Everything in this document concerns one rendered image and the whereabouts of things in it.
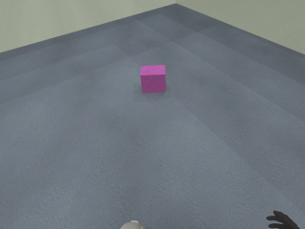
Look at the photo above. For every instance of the robot right hand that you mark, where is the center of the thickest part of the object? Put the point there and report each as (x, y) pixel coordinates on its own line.
(280, 217)

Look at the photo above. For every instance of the carton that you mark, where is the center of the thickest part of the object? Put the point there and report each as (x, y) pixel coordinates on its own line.
(153, 79)

